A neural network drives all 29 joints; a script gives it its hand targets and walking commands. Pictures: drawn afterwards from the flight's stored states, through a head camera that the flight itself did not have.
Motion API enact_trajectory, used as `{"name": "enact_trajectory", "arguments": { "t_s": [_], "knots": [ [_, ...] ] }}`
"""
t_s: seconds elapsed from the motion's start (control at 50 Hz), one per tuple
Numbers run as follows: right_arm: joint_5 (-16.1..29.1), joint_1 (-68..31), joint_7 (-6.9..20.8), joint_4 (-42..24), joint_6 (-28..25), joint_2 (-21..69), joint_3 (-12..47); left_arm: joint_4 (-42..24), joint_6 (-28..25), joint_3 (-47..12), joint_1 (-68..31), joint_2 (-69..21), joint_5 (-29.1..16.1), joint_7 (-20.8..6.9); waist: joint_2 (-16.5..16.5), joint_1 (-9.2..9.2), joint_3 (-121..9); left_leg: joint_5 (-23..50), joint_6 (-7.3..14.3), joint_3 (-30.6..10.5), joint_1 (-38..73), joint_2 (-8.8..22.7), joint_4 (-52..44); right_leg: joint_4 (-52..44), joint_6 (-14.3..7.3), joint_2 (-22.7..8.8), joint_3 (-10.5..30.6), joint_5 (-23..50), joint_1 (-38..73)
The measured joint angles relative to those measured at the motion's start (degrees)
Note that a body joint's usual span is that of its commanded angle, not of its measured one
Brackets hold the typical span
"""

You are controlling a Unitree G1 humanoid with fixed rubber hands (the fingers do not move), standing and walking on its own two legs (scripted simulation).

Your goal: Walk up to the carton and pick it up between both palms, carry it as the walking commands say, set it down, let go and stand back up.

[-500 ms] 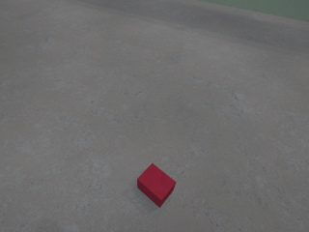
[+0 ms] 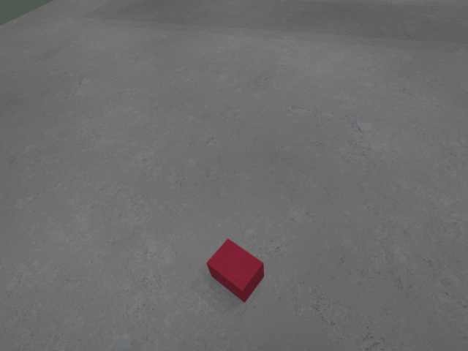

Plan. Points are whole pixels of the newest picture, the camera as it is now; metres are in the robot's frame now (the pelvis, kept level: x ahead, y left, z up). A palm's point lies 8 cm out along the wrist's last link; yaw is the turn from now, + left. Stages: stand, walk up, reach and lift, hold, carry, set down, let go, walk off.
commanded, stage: walk up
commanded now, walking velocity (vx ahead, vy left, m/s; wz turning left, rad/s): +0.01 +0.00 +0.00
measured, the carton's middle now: (236, 269) +0.59 +0.09 -0.71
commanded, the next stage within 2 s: none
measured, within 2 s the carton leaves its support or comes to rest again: neither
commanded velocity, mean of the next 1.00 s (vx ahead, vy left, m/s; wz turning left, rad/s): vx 0.08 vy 0.02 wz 0.00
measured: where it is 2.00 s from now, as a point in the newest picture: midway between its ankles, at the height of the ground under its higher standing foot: outside the picture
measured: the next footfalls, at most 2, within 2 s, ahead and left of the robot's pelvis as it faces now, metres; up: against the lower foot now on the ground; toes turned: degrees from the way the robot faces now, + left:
left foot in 0.20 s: +0.04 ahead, +0.14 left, +0.00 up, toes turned +4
right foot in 0.54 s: +0.00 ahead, -0.07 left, +0.00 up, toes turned -4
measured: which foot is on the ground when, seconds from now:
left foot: up 0.00-0.18, down 0.20-0.54, up 0.56-0.86, down 0.88-1.00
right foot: down 0.00-0.26, up 0.28-0.52, down 0.54-0.90, up 0.92-1.00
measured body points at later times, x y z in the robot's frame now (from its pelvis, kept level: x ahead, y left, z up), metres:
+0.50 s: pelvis -0.01 +0.04 -0.01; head +0.00 +0.03 +0.44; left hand +0.05 +0.29 -0.15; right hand +0.03 -0.23 -0.16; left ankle +0.00 +0.14 -0.75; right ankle -0.04 -0.06 -0.73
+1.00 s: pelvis +0.09 +0.06 -0.01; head +0.12 +0.06 +0.44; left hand +0.07 +0.31 -0.16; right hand +0.15 -0.20 -0.16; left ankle +0.12 +0.18 -0.75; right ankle -0.01 -0.07 -0.73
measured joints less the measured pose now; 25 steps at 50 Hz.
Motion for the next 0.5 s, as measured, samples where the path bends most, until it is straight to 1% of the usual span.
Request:
{"name": "enact_trajectory", "arguments": {
  "t_s": [0.12,0.16,0.2,0.22,0.26,0.34,0.4,0.46,0.5],
  "knots": [
    [0.0,0.0,0.0,0.0,-0.7,0.0,0.0,0.0,0.8,0.0,0.0,-0.1,0.0,0.1,0.0,-0.03,0.0,-0.1,0.0,1.4,1.1,0.0,-5.5,0.0,-0.1,0.2,-1.4,0.6,0.0],
    [0.0,0.1,0.0,0.2,-1.1,0.0,0.0,0.0,1.2,0.0,0.0,-0.1,0.0,0.0,0.0,-0.04,0.0,2.3,0.0,2.3,2.2,0.0,-9.3,0.0,-0.1,0.3,-1.7,0.8,0.0],
    [0.0,0.5,0.0,0.3,-1.5,0.0,0.0,0.0,1.4,0.0,0.0,-0.1,0.0,-0.1,0.4,-0.03,0.0,3.2,0.1,2.3,3.3,0.3,-12.6,0.4,0.0,0.9,-2.4,0.8,-0.1],
    [0.0,0.5,0.0,0.5,-1.6,0.2,0.0,0.0,1.6,0.0,0.0,-0.1,0.0,-0.1,0.3,0.0,0.1,4.9,0.6,2.1,3.4,0.3,-13.2,0.9,0.0,1.0,-2.6,0.6,-0.1],
    [0.0,0.5,0.0,0.6,-1.8,0.6,0.0,0.0,2.3,0.0,0.3,-0.1,0.0,-0.5,-0.1,-0.01,0.1,7.8,2.0,2.2,3.5,0.3,-13.2,2.1,0.0,1.1,-2.4,-2.5,-0.2],
    [0.0,0.3,0.0,0.4,-2.6,0.6,0.0,0.0,2.5,0.0,0.6,-0.1,0.0,-1.0,-0.2,-0.04,0.1,8.0,4.0,2.5,3.5,0.0,-13.2,8.9,0.0,1.1,-0.2,-5.6,-0.3],
    [0.0,0.1,0.0,-0.2,-3.2,0.6,0.0,0.3,2.5,0.0,1.5,-0.1,0.0,-0.9,-0.3,-0.01,0.1,7.7,4.2,4.0,3.5,-0.1,-13.2,11.8,0.0,1.1,1.3,-8.2,0.6],
    [0.0,0.2,0.0,0.0,-2.9,0.6,0.0,0.4,2.4,0.0,1.7,-0.1,0.0,-1.2,-0.3,-0.01,-0.3,7.1,4.3,5.4,3.5,0.0,-13.2,15.4,0.0,1.1,1.4,-14.7,0.9],
    [0.0,0.2,0.0,0.2,-2.6,0.6,0.0,0.4,1.7,0.0,1.8,-0.1,0.0,-1.4,-0.3,0.04,-0.5,6.8,4.3,5.9,3.5,0.0,-13.2,14.2,0.0,1.1,1.4,-15.9,2.0]
  ]
}}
